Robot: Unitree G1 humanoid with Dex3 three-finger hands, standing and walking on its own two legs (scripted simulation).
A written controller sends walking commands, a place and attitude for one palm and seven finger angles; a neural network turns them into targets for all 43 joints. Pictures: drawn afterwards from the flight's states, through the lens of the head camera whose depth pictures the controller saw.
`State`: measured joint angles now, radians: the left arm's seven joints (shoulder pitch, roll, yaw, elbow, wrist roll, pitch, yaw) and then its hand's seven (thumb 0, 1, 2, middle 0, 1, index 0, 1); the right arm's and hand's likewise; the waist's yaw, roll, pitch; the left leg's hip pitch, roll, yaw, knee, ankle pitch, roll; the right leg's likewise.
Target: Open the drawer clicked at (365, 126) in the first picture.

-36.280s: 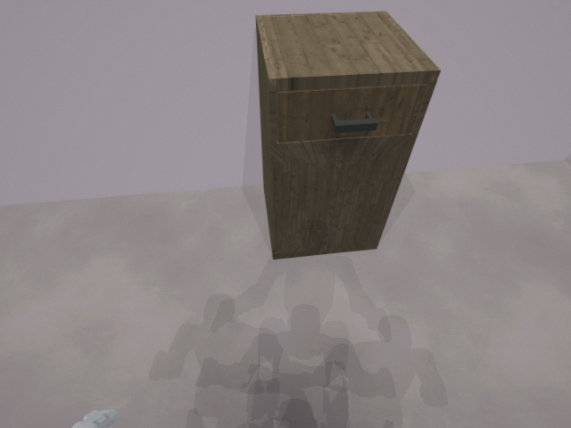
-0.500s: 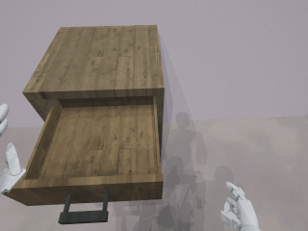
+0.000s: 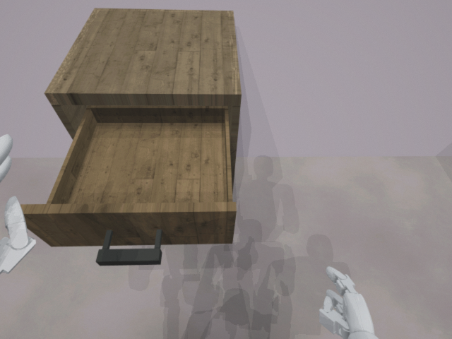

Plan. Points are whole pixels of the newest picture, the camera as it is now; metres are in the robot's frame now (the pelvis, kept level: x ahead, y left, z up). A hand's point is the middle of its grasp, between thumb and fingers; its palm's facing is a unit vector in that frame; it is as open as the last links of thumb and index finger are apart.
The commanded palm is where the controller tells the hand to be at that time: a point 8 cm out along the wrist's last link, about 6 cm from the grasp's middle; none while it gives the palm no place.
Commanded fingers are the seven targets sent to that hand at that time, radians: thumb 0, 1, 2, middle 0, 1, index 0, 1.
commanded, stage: step back with the hand held close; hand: left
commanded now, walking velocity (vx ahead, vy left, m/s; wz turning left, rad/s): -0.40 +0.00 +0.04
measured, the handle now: (132, 245) +0.29 +0.21 -0.07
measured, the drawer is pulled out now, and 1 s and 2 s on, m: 0.29 0.29 0.29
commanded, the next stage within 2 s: stop stepping back and stand still in 0.30 s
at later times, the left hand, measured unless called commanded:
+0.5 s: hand out of the picture +0.03 +0.22 +0.17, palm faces +0.36 -0.80 -0.48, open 7.4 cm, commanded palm -0.04 +0.26 +0.18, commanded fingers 0.00 0.90 0.90 -0.20 -0.30 -0.20 -0.30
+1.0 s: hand out of the picture -0.04 +0.20 +0.16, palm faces +0.36 -0.82 -0.44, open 7.4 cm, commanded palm -0.11 +0.25 +0.18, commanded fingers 0.00 0.90 0.90 -0.20 -0.30 -0.20 -0.30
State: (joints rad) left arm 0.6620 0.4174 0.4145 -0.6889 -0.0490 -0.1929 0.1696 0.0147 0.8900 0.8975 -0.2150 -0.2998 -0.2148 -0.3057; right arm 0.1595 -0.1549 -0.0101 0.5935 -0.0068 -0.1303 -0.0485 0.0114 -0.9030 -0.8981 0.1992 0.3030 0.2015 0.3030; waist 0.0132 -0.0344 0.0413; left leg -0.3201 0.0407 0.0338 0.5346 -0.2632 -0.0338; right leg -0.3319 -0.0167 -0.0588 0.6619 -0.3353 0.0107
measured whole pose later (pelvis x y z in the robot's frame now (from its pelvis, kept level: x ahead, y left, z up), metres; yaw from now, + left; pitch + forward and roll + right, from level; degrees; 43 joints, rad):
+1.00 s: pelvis -0.23 -0.04 +0.00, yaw +2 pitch +1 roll +1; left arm 0.66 0.38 0.34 -0.59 -0.03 -0.20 0.16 0.01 0.89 0.90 -0.22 -0.30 -0.22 -0.31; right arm 0.25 -0.24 -0.04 0.61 0.01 -0.10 -0.08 0.01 -0.90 -0.90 0.20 0.30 0.20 0.30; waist -0.03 -0.04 0.00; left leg -0.23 0.01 0.07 0.48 -0.25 0.03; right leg -0.29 -0.01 -0.07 0.58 -0.32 -0.02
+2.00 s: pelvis -0.22 +0.00 +0.01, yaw +1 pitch -2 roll +0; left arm 0.27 0.14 0.00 1.11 0.01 0.02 0.03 0.00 0.91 0.90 -0.20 -0.30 -0.20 -0.30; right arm 0.31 -0.12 0.02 1.10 -0.01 0.01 -0.03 0.01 -0.92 -0.90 0.20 0.30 0.20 0.30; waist 0.00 0.02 0.07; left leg -0.13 -0.01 0.08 0.41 -0.25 0.04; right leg -0.17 -0.04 -0.07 0.41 -0.19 0.01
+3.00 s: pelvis -0.21 -0.02 +0.01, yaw +1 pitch -1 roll +0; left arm 0.28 0.11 0.01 1.15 0.01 0.00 0.04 0.00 0.91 0.90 -0.20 -0.30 -0.20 -0.30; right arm 0.30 -0.11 0.00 1.13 -0.01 0.00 -0.04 0.00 -0.91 -0.90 0.20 0.30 0.20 0.30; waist 0.00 0.01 0.07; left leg -0.11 0.01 0.07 0.40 -0.26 0.01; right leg -0.16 -0.02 -0.08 0.40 -0.21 -0.01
